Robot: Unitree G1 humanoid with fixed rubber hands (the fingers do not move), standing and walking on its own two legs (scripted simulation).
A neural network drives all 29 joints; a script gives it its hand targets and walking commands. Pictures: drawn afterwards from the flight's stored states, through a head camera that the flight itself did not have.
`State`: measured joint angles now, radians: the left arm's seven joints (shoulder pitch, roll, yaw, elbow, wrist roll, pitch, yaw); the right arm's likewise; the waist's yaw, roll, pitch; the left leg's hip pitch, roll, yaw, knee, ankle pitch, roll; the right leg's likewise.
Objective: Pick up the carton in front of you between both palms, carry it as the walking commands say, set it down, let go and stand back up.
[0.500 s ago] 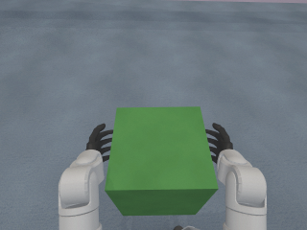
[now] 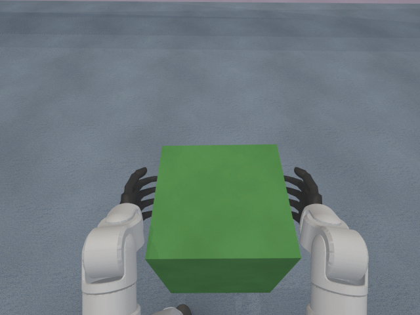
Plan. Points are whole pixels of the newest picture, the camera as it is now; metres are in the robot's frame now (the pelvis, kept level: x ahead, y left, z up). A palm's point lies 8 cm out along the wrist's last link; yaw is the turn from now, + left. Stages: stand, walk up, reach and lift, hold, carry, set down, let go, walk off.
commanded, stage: carry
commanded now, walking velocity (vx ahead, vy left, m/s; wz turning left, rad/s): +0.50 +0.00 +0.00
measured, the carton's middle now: (219, 224) +0.28 +0.00 +0.01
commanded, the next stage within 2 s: none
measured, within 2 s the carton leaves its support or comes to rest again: neither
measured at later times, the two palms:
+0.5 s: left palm (158, 102) +0.57 +0.15 +0.10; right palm (277, 102) +0.57 -0.15 +0.09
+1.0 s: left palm (157, 84) +0.66 +0.17 +0.09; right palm (264, 82) +0.67 -0.13 +0.09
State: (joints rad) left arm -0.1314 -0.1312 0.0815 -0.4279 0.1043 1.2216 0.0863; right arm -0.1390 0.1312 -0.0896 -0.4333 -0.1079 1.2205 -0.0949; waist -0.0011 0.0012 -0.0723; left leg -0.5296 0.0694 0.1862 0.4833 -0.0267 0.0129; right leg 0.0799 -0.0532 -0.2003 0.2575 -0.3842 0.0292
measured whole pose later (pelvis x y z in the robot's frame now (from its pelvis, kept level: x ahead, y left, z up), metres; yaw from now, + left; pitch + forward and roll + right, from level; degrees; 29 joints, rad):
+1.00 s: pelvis +0.40 +0.01 +0.00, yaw +1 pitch +4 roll -1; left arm -0.16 -0.13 0.11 -0.31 0.12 1.23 0.09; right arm -0.17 0.13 -0.11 -0.30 -0.12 1.22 -0.09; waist 0.01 0.01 -0.12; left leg -0.16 0.06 0.11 0.52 -0.40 -0.03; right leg -0.33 -0.06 -0.20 0.56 -0.27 -0.02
